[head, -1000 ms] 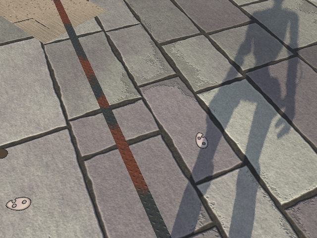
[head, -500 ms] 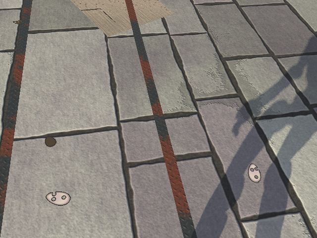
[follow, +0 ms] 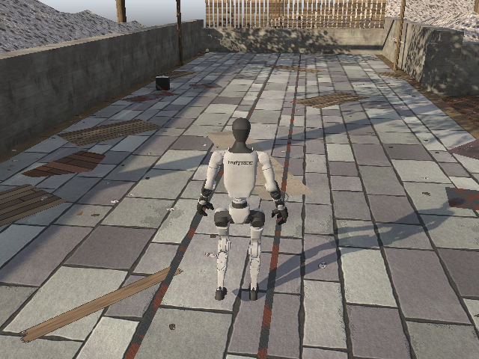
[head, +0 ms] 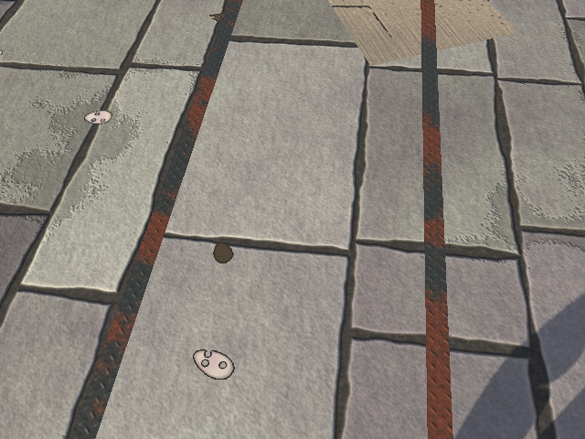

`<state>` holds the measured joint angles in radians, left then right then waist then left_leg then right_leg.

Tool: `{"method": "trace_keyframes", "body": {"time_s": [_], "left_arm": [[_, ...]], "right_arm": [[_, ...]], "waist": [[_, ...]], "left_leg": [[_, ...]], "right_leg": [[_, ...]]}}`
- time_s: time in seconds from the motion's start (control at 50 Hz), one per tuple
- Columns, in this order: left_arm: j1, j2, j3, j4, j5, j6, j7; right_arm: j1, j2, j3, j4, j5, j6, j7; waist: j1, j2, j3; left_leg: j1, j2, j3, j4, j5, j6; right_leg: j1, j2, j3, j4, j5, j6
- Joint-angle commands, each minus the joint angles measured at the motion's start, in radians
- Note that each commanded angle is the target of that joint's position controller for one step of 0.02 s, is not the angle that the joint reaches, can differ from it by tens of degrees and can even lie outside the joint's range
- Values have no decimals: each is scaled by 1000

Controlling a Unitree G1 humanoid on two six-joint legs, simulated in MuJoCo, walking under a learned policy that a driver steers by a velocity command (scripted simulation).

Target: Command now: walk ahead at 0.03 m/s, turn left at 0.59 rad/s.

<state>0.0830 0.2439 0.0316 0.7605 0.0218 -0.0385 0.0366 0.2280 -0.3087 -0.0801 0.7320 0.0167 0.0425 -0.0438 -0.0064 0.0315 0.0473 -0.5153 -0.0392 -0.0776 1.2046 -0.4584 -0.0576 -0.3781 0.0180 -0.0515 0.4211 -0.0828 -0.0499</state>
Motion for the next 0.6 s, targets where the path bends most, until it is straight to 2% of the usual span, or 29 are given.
{"method": "trace_keyframes", "body": {"time_s": [0.02, 0.08, 0.12, 0.18, 0.22, 0.24, 0.26, 0.28, 0.3, 0.32, 0.34, 0.36, 0.38, 0.4, 0.44, 0.48, 0.56, 0.6], "left_arm": [[-13, 133, 33, -55, 2, -1, 10], [8, 168, 47, -49, -6, 6, 17], [4, 201, 60, -53, -19, 9, 11], [8, 228, 73, -48, -44, 6, -5], [6, 224, 71, -40, -62, 5, -18], [7, 200, 65, -34, -65, 7, -23], [6, 149, 52, -31, -56, 5, -30], [-15, 50, 21, -46, -33, -4, -52], [-41, 57, 27, -89, -30, -24, -64], [-115, 145, 49, -109, -58, -45, -64], [-82, 177, 61, -99, -69, -52, -64], [-41, 175, 63, -64, -51, -53, -61], [-15, 171, 65, -39, -32, -52, -58], [-8, 161, 65, -26, -24, -51, -60], [-8, 126, 58, -16, -29, -49, -65], [-39, 105, 52, -23, -33, -47, -67], [-147, 80, 36, -60, -41, -51, -81], [-195, 64, 27, -80, -37, -59, -94]], "right_arm": [[92, -31, -8, -63, 3, 5, -2], [29, -26, 3, -110, -5, -2, 4], [30, -33, 4, -121, -2, -7, 19], [53, -52, -1, -115, -4, -15, 39], [117, -48, -5, -83, -3, -22, 47], [175, -39, -8, -45, -4, -25, 49], [252, -36, -10, -3, -6, -29, 47], [314, -72, -18, 8, -7, -37, 36], [269, -210, -38, -41, -14, -51, 34], [234, -195, -40, -54, -33, -79, 35], [162, -154, -24, -64, -27, -103, 34], [126, -112, -11, -68, -18, -117, 35], [111, -91, -3, -68, -13, -121, 37], [128, -75, 3, -62, -15, -127, 36], [190, -63, 5, -38, -17, -131, 35], [237, -60, 6, -16, -18, -129, 32], [280, -72, 5, 15, -18, -126, 27], [286, -74, 7, 31, -19, -119, 21]], "waist": [[-10, -145, -118], [13, -135, -156], [12, -157, -178], [-1, -179, -162], [-40, -159, -148], [-63, -137, -139], [-87, -81, -122], [-98, 107, -98], [-63, 212, -7], [-83, 144, 40], [-33, 132, 77], [-11, 115, 56], [-2, 110, 35], [-3, 92, 18], [-13, 67, -5], [-29, 69, -1], [-68, 87, 44], [-79, 78, 76]], "left_leg": [[-18, 57, 38, -46, 56, -18], [-17, 100, 39, -169, 76, -12], [42, 110, 73, -261, 84, 9], [174, 87, 123, -409, 67, 62], [294, 60, 159, -586, 111, 111], [385, 28, 188, -683, 138, 136], [486, 11, 178, -764, 97, 155], [599, 214, -137, -908, -90, 215], [573, 421, -527, -1027, -259, 350], [487, 445, -592, -1120, -357, 395], [490, 409, -508, -1118, -269, 352], [502, 358, -400, -1095, -129, 305], [502, 316, -307, -1095, -22, 270], [499, 288, -242, -1095, 89, 253], [524, 259, -154, -1086, 258, 238], [538, 243, -99, -1082, 352, 230], [531, 235, -42, -1092, 418, 221], [525, 230, -11, -1058, 565, 211]], "right_leg": [[120, -249, 174, -186, 75, -207], [186, -309, 165, -189, 85, -236], [165, -317, 144, -221, -105, -216], [94, -316, 129, -257, -315, -182], [54, -312, 112, -232, -428, -149], [8, -282, 80, -184, -481, -119], [-67, -222, 17, -62, -526, -69], [-267, -130, -85, 281, -501, 14], [-559, -38, -36, 489, -475, 31], [-600, -81, 90, 583, -387, 8], [-624, -106, 116, 593, -256, -4], [-592, -122, 120, 578, -164, 3], [-547, -127, 111, 557, -94, 15], [-510, -122, 97, 561, -28, 26], [-488, -111, 76, 538, 64, 38], [-482, -104, 66, 477, 124, 46], [-432, -85, 40, 298, 202, 52], [-387, -66, 14, 205, 202, 43]]}}
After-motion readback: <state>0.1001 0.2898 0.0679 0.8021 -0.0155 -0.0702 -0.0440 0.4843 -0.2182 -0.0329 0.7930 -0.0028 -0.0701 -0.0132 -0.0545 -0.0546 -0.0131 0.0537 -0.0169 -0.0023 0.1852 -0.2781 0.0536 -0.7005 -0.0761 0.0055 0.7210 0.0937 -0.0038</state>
